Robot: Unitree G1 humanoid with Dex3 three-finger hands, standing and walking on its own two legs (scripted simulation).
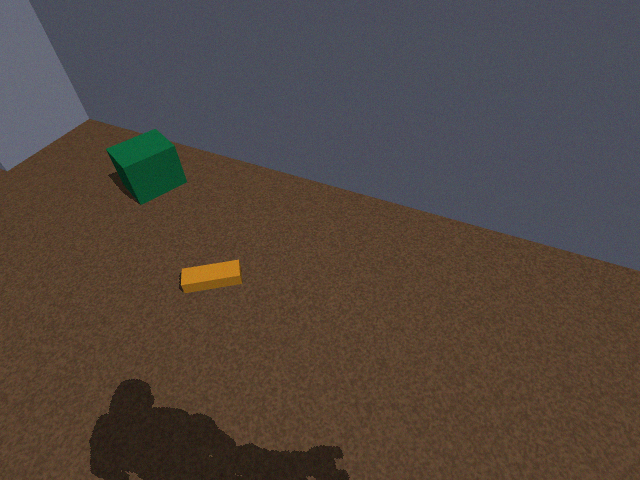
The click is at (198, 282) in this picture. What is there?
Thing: lying carton
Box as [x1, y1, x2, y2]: [181, 260, 241, 292]
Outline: 238,260 183,268 181,273 181,286 184,292 241,283 241,272
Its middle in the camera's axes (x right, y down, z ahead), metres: -0.42 +0.15 +1.53
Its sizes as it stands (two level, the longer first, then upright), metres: 0.225 0.081 0.054
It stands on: the floor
